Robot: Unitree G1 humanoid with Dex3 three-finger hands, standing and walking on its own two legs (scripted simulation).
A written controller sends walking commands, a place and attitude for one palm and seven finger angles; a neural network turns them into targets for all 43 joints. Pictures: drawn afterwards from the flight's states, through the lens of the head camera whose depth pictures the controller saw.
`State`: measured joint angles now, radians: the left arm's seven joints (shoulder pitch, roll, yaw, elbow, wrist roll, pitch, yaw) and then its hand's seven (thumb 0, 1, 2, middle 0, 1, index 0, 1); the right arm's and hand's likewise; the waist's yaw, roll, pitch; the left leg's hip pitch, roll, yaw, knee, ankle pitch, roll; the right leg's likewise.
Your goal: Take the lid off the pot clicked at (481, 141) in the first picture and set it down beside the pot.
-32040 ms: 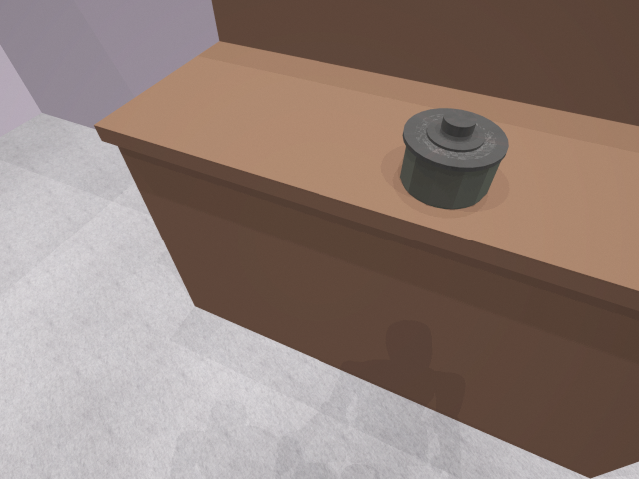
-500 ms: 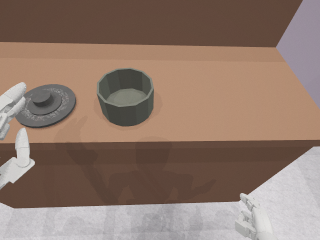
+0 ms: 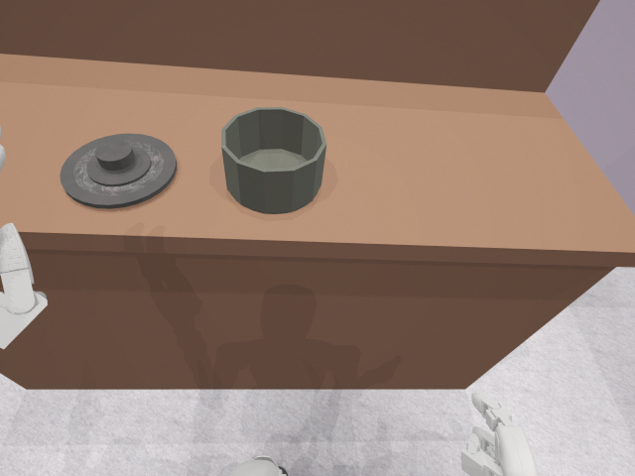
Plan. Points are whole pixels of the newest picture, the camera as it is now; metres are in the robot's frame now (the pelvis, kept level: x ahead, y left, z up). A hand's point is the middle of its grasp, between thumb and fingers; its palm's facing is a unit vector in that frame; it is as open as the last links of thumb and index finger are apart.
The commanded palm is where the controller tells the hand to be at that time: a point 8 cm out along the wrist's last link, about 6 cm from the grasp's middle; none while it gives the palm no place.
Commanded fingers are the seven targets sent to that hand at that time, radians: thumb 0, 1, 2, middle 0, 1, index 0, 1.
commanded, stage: step back with the hand held close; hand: left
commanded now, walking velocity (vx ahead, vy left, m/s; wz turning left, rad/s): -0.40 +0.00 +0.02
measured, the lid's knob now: (115, 154) +0.53 +0.34 +0.07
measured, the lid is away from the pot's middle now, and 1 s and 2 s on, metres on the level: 0.24 0.24 0.24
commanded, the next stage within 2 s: stop stepping back and stand still in 0.48 s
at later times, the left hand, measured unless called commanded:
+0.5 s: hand out of the picture +0.11 +0.24 +0.23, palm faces +0.27 -0.84 -0.46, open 7.4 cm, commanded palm +0.06 +0.30 +0.25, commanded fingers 0.00 0.90 0.90 -0.20 -0.30 -0.20 -0.30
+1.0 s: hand out of the picture -0.02 +0.31 +0.24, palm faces +0.27 -0.83 -0.49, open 7.4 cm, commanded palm -0.06 +0.37 +0.25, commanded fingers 0.00 0.90 0.90 -0.20 -0.30 -0.20 -0.30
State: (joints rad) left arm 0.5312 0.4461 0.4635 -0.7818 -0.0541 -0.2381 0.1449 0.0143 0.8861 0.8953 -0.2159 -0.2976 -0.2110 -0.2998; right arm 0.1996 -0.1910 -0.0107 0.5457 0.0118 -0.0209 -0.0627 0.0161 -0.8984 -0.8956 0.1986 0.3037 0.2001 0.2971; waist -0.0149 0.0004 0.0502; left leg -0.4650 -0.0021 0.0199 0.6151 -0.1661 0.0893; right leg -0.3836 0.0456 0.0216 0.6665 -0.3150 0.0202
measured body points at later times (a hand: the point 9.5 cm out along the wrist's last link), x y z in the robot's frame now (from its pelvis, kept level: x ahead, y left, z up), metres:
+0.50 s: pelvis -0.09 +0.03 +0.00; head -0.06 +0.08 +0.45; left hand +0.09 +0.29 +0.25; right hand +0.06 -0.22 -0.06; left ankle +0.09 +0.06 -0.72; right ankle -0.14 -0.12 -0.73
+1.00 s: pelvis -0.21 +0.10 +0.01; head -0.20 +0.15 +0.45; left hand -0.04 +0.35 +0.26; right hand -0.08 -0.12 -0.07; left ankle -0.13 +0.16 -0.69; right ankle -0.27 +0.00 -0.73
